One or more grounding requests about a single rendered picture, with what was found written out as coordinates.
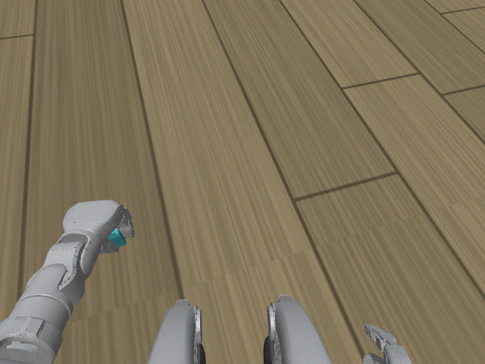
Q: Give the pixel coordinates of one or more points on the left robot hand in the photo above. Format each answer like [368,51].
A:
[100,217]

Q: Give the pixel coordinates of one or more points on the cube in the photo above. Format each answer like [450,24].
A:
[117,237]

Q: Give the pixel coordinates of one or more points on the left robot arm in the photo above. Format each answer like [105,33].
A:
[32,333]

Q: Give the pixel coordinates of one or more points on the right robot hand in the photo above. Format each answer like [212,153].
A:
[386,342]

